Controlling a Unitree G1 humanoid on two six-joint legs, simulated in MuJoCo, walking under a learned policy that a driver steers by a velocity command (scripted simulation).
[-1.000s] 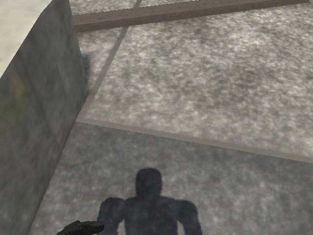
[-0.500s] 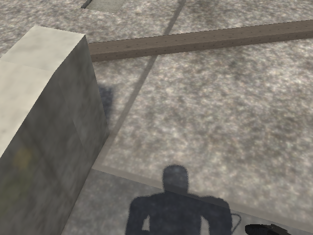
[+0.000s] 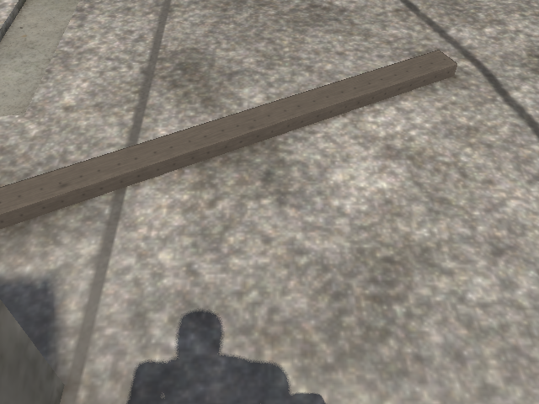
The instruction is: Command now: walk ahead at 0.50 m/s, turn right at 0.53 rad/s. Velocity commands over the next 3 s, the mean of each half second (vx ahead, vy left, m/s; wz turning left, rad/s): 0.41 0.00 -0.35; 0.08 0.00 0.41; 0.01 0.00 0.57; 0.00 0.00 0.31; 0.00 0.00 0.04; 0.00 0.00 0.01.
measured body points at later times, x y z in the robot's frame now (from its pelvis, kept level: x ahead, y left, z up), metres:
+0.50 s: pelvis +0.27 -0.07 +0.05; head +0.29 -0.11 +0.50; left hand +0.37 +0.17 -0.06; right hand +0.46 -0.32 -0.04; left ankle +0.49 +0.03 -0.62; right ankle +0.18 -0.12 -0.69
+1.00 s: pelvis +0.40 -0.11 +0.06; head +0.44 -0.10 +0.51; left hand +0.57 +0.16 -0.03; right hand +0.58 -0.37 -0.03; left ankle +0.48 -0.02 -0.67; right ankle +0.46 -0.27 -0.64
